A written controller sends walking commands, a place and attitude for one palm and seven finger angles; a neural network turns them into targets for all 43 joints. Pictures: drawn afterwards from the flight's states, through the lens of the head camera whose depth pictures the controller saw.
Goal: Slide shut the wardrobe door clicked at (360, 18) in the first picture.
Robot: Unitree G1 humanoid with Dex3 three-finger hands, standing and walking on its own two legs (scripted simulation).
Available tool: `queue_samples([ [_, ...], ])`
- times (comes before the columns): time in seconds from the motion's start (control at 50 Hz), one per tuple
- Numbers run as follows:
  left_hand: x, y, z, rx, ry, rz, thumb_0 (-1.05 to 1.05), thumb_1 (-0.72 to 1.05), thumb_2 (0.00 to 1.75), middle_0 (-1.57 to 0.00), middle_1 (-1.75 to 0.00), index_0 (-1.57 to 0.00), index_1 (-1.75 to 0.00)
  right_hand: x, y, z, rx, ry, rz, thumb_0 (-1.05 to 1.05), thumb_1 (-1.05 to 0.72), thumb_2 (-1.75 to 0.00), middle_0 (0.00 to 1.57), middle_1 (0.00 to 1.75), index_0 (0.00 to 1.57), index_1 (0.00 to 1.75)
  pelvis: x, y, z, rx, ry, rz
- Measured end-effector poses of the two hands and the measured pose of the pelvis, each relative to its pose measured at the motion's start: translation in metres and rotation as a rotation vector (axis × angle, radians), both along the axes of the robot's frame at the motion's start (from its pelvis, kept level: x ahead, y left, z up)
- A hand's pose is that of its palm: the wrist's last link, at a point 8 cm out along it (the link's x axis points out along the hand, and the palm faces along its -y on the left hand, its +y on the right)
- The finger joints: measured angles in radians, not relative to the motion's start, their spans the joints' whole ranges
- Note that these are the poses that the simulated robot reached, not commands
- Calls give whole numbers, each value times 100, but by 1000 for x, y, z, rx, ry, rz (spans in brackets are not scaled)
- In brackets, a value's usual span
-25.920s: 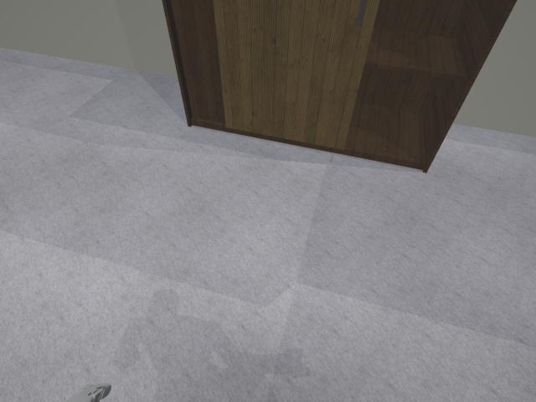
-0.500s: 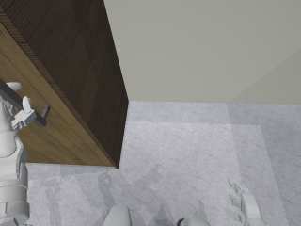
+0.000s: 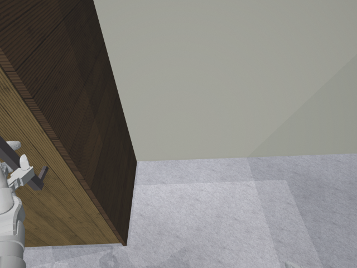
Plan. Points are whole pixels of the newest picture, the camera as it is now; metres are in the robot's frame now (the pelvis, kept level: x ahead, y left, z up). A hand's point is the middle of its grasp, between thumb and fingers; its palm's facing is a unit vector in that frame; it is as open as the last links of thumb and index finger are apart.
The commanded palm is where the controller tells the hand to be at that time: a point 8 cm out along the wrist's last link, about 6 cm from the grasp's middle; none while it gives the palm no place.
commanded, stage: stop walking and hold the door there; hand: left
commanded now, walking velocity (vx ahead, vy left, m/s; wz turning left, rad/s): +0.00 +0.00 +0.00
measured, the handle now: (7, 141) +0.34 +0.41 +0.12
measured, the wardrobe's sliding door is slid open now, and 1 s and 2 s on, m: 0.00 0.00 0.00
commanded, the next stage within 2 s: loosen the grip on the handle in 1.66 s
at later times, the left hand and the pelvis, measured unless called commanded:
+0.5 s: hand (24, 171) +0.29 +0.37 +0.07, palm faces +0.57 -0.75 -0.34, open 6.1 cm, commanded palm +0.25 +0.39 +0.07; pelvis -0.02 +0.02 -0.01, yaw +1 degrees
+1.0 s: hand (23, 173) +0.29 +0.37 +0.07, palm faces +0.46 -0.84 -0.30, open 5.5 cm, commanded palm +0.25 +0.40 +0.07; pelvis -0.07 +0.07 +0.00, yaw +0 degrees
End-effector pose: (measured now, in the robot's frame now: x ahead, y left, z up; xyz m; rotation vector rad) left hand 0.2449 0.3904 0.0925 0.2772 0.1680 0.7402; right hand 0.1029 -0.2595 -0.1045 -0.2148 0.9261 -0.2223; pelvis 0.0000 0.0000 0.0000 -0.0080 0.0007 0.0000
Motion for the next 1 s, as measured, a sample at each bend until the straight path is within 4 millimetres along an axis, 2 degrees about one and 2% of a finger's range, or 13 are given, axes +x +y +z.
queue_samples([
  [0.1, 0, 1, 0, 3, 3, -7, -8, 67, 83, -33, -120, -27, -138, -1, 1, -2, 2, 11, -15, 1, -90, -90, 20, 30, 20, 30, 3, 2, 1, 2, 2, -5],
  [0.32, 0, 3, 0, 8, 8, -26, -9, 66, 84, -34, -121, -29, -138, 12, 1, 6, -10, -38, -11, 1, -90, -90, 20, 30, 20, 30, 2, 4, 2, 2, 4, -4],
  [0.42, 0, 5, 0, 20, 7, -46, -9, 66, 84, -34, -121, -30, -138, 14, 1, 6, -19, -36, 1, 1, -90, -90, 20, 30, 20, 30, -6, 10, 0, -9, 11, 5],
  [0.5, 0, 9, -1, 41, 1, -94, -10, 65, 84, -35, -124, -31, -138, 11, 4, 1, -39, -20, 10, 1, -91, -90, 20, 30, 20, 30, -17, 23, -5, -18, 12, 19],
  [0.6, 0, 17, -5, 54, -16, -191, -14, 63, 85, -36, -129, -36, -139, -1, 25, -2, -62, 2, 21, 1, -91, -90, 20, 30, 20, 29, -33, 47, -11, 4, -1, 52],
  [0.68, 1, 19, -5, 57, -12, -229, -14, 65, 84, -36, -132, -38, -139, -14, 55, -2, -26, -19, 24, 1, -91, -90, 19, 30, 20, 29, -48, 62, -9, 6, -11, 27],
  [0.76, 0, 18, -4, 25, -5, -233, -13, 68, 81, -32, -131, -37, -139, -30, 88, -3, 35, -26, 51, 1, -91, -90, 20, 30, 20, 29, -60, 68, -5, -7, -22, 17],
  [0.84, 0, 17, -3, -1, 5, -233, -12, 70, 79, -28, -132, -36, -139, -50, 109, -4, 65, -4, 78, 1, -90, -90, 20, 30, 20, 30, -67, 70, -2, 0, -24, 9],
  [0.92, 0, 16, -2, -20, 19, -227, -11, 71, 78, -26, -130, -35, -139, -68, 114, -5, 69, 22, 88, 1, -90, -90, 20, 30, 20, 30, -69, 71, 1, 9, -12, 6],
  [1.0, 0, 16, -1, -26, 30, -223, -11, 71, 78, -26, -129, -36, -139, -80, 103, -6, 51, 38, 77, 1, -90, -90, 20, 30, 21, 30, -72, 70, 1, 14, -3, 1],
])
